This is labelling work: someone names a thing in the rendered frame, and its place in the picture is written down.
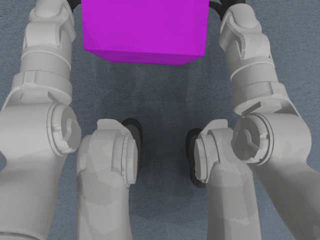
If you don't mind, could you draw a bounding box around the robot left upper arm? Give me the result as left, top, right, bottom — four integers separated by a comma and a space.
0, 101, 82, 240

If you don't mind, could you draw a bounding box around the left robot forearm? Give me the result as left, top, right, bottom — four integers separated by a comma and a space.
0, 0, 76, 153

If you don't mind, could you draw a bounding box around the right robot forearm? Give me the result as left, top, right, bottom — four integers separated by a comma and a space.
218, 3, 303, 120

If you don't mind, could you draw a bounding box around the robot right upper arm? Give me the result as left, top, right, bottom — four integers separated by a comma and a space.
230, 112, 320, 240

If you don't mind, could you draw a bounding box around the robot right hand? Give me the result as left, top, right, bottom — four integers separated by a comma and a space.
208, 0, 246, 22

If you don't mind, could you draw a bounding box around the robot right thigh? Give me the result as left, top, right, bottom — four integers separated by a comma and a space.
194, 127, 262, 240

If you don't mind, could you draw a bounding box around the robot left hand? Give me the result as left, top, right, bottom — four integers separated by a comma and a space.
67, 0, 81, 13

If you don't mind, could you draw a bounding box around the carton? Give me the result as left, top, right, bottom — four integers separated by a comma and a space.
81, 0, 209, 66

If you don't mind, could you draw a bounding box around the robot left foot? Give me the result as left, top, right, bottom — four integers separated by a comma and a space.
122, 118, 143, 178

